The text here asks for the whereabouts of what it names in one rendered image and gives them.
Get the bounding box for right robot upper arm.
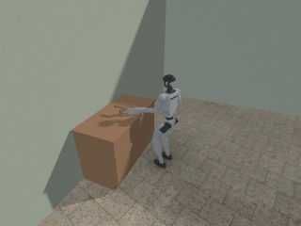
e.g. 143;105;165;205
175;89;182;107

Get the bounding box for left robot hand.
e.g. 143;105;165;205
127;107;141;115

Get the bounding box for left robot shin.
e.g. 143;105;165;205
152;141;164;164

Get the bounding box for left robot upper arm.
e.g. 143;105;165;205
155;93;167;113

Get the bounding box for left robot forearm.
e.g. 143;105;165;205
141;107;157;114

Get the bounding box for counter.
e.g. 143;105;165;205
71;93;156;190

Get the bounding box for robot shin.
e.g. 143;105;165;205
152;141;164;164
161;134;170;156

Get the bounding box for right robot shin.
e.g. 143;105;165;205
161;134;170;156

